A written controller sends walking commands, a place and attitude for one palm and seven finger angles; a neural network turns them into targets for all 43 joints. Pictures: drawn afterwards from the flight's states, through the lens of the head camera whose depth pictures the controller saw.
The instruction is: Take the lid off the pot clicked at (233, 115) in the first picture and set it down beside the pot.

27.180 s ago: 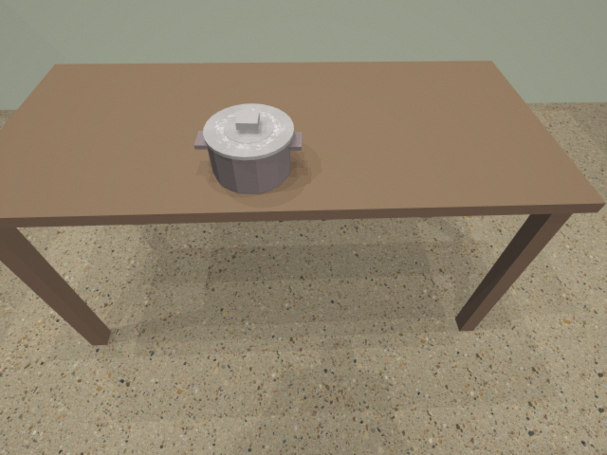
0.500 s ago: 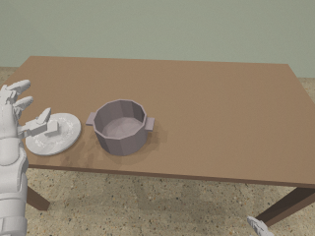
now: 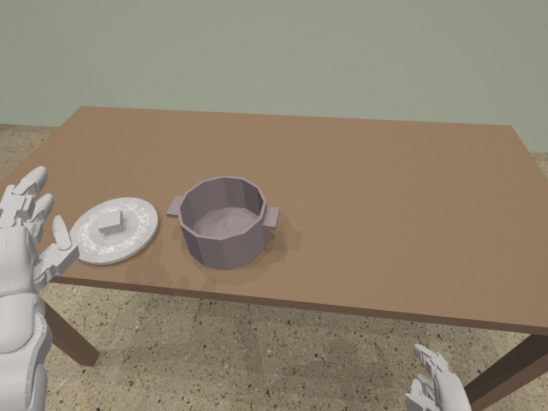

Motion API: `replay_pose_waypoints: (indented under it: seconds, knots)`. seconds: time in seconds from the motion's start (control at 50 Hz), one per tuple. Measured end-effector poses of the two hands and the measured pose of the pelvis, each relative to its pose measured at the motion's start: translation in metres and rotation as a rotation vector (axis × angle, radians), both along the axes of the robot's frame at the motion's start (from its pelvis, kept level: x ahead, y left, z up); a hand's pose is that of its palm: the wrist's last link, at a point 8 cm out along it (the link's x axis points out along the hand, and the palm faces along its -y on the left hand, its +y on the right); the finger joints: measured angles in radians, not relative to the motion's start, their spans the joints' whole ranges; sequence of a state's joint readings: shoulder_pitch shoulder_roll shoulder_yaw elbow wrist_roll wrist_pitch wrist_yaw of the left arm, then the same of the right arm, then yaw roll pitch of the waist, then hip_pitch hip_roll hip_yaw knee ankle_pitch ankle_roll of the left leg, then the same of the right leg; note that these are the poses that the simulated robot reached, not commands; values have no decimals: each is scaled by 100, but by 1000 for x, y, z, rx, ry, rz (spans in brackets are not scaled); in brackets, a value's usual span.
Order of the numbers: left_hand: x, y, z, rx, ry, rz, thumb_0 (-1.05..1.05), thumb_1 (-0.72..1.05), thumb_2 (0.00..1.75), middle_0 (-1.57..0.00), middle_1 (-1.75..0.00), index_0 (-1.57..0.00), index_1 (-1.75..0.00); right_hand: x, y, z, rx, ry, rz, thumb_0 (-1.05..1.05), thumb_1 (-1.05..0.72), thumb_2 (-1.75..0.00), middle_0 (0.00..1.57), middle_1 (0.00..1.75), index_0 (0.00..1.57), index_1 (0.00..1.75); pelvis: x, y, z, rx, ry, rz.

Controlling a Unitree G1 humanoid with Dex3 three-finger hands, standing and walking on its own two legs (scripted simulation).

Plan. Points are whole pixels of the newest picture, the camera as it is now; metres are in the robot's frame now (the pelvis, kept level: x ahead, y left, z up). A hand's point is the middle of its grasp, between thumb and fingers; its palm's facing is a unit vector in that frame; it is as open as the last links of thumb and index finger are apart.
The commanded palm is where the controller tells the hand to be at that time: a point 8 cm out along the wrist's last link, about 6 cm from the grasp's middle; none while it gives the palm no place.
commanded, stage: draw the hand back to the body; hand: left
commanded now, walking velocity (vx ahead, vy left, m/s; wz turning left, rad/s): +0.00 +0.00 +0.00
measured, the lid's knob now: (110, 221) +0.47 +0.41 -0.05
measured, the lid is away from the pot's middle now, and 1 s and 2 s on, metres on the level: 0.25 0.25 0.25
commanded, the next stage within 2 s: step back with the hand held close in 0.64 s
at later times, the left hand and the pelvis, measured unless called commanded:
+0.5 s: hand (51, 311) +0.18 +0.26 +0.15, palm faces +0.39 -0.85 -0.35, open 7.4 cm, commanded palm +0.12 +0.30 +0.17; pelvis -0.01 +0.02 +0.00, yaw +0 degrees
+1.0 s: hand (60, 311) +0.18 +0.26 +0.14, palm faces +0.27 -0.86 -0.43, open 7.4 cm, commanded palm +0.11 +0.30 +0.17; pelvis -0.03 +0.03 +0.00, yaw -2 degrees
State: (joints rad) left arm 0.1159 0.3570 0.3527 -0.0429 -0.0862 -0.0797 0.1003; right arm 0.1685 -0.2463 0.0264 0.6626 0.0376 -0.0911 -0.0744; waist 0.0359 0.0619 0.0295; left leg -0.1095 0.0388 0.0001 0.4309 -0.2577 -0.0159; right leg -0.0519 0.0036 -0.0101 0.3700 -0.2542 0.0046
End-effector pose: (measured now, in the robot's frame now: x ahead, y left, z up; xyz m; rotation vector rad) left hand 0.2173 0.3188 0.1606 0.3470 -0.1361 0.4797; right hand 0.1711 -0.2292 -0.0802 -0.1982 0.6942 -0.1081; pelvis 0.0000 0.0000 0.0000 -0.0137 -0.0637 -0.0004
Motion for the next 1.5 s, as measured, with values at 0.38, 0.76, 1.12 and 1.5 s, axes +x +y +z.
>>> replay_pose_waypoints:
  seconds: [0.38, 0.76, 1.12, 1.5]
  knots:
    - [-64, -16, 8, 54, -13, -82, 2, 89, 90, -21, -30, -21, -30, -4, 27, 9, 0, -55, 42, 1, -91, -90, 20, 30, 20, 29, -11, 16, 0, -2, -24, -3]
    - [-91, -24, 10, 71, 8, -76, 2, 89, 90, -21, -30, -21, -30, 5, 41, 14, 4, -95, 79, 1, -90, -90, 20, 30, 20, 30, -14, 17, -1, -5, -27, 7]
    - [-87, -21, -4, 179, 95, -315, 2, 89, 90, -21, -30, -21, -30, -55, 18, 9, -62, 60, -88, 1, -91, -90, 20, 30, 20, 29, -41, 35, -8, -2, 57, -29]
    - [-153, -9, -3, 143, -70, -187, 1, 89, 90, -21, -30, -21, -30, -108, 33, -4, -51, 8, -48, 1, -90, -90, 20, 30, 21, 30, -93, 38, -21, -23, 38, 0]
